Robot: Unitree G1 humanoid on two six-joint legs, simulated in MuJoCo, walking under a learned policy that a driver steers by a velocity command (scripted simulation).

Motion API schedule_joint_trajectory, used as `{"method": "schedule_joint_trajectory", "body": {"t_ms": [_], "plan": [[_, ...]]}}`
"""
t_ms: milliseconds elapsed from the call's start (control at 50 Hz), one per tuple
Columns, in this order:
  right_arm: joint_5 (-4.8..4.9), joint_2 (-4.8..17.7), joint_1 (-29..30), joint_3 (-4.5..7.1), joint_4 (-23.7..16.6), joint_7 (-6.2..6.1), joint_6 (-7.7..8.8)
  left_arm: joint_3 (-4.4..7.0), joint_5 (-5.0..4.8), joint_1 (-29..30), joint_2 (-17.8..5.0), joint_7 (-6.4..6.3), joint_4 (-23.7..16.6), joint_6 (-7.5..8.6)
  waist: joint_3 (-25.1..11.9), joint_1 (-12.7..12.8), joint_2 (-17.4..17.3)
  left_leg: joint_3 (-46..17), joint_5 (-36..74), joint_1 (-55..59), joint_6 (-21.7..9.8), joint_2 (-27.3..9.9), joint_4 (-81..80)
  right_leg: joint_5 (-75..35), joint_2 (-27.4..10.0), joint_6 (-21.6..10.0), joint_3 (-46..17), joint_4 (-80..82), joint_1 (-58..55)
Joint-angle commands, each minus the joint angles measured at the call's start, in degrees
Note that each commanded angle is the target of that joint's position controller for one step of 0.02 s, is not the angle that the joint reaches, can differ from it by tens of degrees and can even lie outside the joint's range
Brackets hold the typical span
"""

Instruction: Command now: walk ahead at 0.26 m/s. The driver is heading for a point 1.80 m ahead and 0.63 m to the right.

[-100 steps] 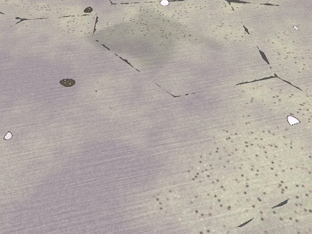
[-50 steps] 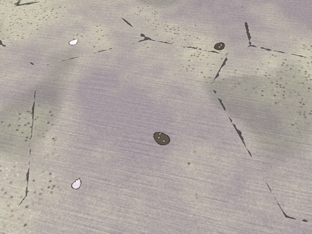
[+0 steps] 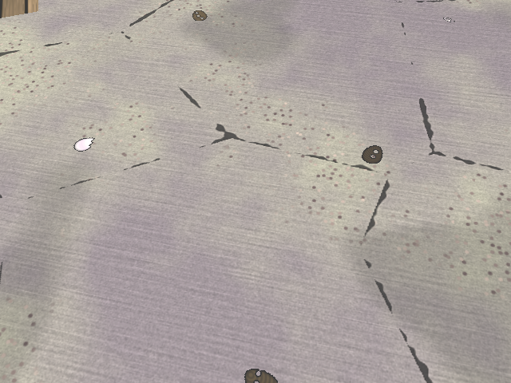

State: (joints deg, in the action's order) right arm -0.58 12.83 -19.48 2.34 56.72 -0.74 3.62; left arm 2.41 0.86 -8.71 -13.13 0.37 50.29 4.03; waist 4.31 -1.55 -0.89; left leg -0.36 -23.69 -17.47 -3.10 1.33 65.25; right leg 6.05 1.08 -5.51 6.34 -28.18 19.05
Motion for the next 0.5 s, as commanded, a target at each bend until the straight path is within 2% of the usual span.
{"method": "schedule_joint_trajectory", "body": {"t_ms": [20,40,80,140,220,260,280,300,320,340,360,380,400,420,440,460,500], "plan": [[-1.19,2.3,-7.0,0.75,-0.8,0.31,-1.40,0.15,-0.43,-5.2,-3.3,-0.37,0.5,0.98,-5.2,-0.9,6.4,-2.1,2.7,-4.4,0.8,-3.3,-0.5,-41.4,-16.1,-7.2,-11.7,12.2,-8.1],[-1.38,2.0,-7.2,0.70,-0.3,0.35,-1.92,0.12,-0.30,-6.6,-3.4,-0.35,1.3,1.37,-5.6,-1.1,5.9,-1.8,3.5,-3.4,1.2,-2.8,-1.7,-45.4,-15.7,-7.6,-10.6,12.1,-7.7],[-1.16,1.4,-6.3,0.66,0.0,0.26,-2.56,0.24,-0.09,-6.6,-4.9,-0.43,2.1,1.68,-6.4,-2.2,4.7,-0.6,6.0,-3.4,2.0,-2.4,-6.0,-44.8,-13.9,-7.2,-7.4,12.4,-7.3],[-0.90,0.8,-1.0,0.05,-0.8,0.21,-2.83,-0.39,-0.01,-7.1,-4.8,-0.71,3.2,1.10,-6.7,-1.3,6.2,1.2,10.8,-2.4,2.4,-2.9,-17.5,-43.1,-11.6,-5.6,-4.4,11.8,-7.7],[-0.47,1.2,3.4,-0.46,-0.7,-0.55,-3.42,-0.73,0.22,-10.0,-4.8,-1.00,5.2,0.05,-6.8,1.0,7.0,2.0,12.7,1.1,2.3,-2.8,-25.6,-32.9,-12.5,-5.6,-6.1,11.4,-8.4],[-0.53,1.6,4.5,-0.53,-0.4,-0.98,-3.35,-1.01,0.28,-10.2,-4.2,-1.23,5.9,-0.66,-5.1,1.5,6.6,1.8,11.0,3.0,1.9,-2.8,-29.9,-24.8,-13.2,-5.8,-9.1,10.7,-7.4],[-0.63,1.6,4.3,-0.54,-0.1,-1.26,-3.16,-1.04,0.04,-9.4,-4.2,-1.37,5.9,-1.06,-4.0,0.8,6.0,2.0,11.6,4.7,1.6,-2.6,-34.1,-20.2,-13.0,-5.5,-10.6,9.6,-6.6],[-0.77,2.0,3.6,-0.55,0.1,-1.63,-2.77,-0.79,-0.27,-8.6,-4.9,-1.52,5.8,-1.47,-2.9,-0.1,4.7,1.6,16.2,7.7,1.3,-3.0,-40.6,-15.3,-12.1,-4.2,-11.8,7.9,-5.1],[-1.04,4.6,2.2,0.00,0.3,-2.15,-2.13,-0.60,-0.24,-9.1,-5.1,-1.60,5.3,-1.66,-3.5,0.1,2.2,-1.8,23.1,11.7,0.8,-6.5,-42.6,-10.7,-10.7,-2.5,-13.0,5.8,-3.1],[-1.40,8.2,0.5,0.68,0.2,-2.57,-1.46,-0.42,-0.23,-11.1,-4.4,-1.57,4.5,-1.74,-5.3,1.9,-2.2,-6.8,34.5,15.4,-0.5,-13.1,-42.1,-2.2,-7.2,-0.9,-11.3,1.2,-1.0],[0.22,10.2,2.9,1.56,0.2,-2.58,-2.09,-1.15,-1.12,-14.8,0.1,-1.64,5.0,-2.33,-5.5,3.8,-11.2,-10.5,38.2,13.6,-6.0,-17.4,-43.2,13.1,-0.7,0.5,-5.6,-3.2,1.1],[0.45,7.7,2.7,1.36,-0.4,-2.48,-2.31,-0.57,-0.66,-12.2,-2.2,-2.03,4.8,-3.14,-5.6,1.4,-10.1,-13.2,35.2,11.6,-9.0,-20.7,-45.5,19.0,1.2,1.4,-3.8,-9.3,1.2],[0.09,7.1,3.1,1.34,-0.9,-2.58,-2.37,0.32,-0.53,-9.9,-3.5,-2.08,3.9,-3.82,-5.0,0.4,-10.1,-13.6,34.3,9.8,-10.9,-21.9,-47.2,23.7,2.1,1.6,-3.6,-17.0,2.8],[-0.49,7.6,3.1,1.61,-1.4,-2.92,-2.67,1.04,-0.29,-8.2,-4.1,-1.93,3.2,-4.51,-4.8,-0.1,-8.8,-12.9,34.5,8.7,-12.4,-22.5,-48.3,27.8,1.6,2.0,-4.5,-25.7,5.1],[-0.62,7.8,3.9,1.77,-1.9,-3.48,-2.92,1.45,0.13,-7.7,-3.8,-1.67,2.8,-5.17,-4.5,0.8,-6.7,-10.4,33.8,6.8,-12.6,-22.1,-48.7,27.2,0.0,2.6,-5.7,-30.6,5.9],[-0.56,7.4,6.0,1.80,-2.5,-3.81,-3.18,1.50,0.39,-8.3,-2.8,-1.53,2.7,-5.60,-4.4,2.3,-5.4,-7.4,31.7,5.3,-11.4,-20.6,-48.7,25.4,-1.2,3.2,-6.3,-31.3,5.6],[-0.91,6.7,8.9,1.76,-3.5,-3.82,-3.54,1.47,0.48,-8.9,-1.5,-1.55,2.4,-5.95,-4.3,3.3,-5.5,-2.8,29.3,4.5,-8.8,-17.7,-47.7,23.0,-1.6,4.3,-5.0,-26.3,4.7]]}}
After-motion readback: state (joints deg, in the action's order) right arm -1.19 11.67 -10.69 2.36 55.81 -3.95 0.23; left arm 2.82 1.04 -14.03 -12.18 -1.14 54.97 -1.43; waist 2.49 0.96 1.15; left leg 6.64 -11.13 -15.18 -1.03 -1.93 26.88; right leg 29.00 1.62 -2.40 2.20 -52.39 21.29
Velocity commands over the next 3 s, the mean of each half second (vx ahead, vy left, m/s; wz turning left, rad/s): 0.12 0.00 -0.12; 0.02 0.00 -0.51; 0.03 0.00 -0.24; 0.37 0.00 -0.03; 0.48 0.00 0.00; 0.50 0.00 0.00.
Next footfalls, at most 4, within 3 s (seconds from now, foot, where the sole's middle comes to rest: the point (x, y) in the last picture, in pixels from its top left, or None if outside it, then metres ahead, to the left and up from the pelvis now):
0.32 left None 0.17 0.12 -0.77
0.66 right None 0.09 -0.10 -0.77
1.24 left None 0.14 0.07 -0.77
1.60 right None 0.02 -0.10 -0.77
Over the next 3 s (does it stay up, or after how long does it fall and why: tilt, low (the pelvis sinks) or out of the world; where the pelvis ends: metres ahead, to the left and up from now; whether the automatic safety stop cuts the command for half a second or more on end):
stays up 0.71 -0.34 0.01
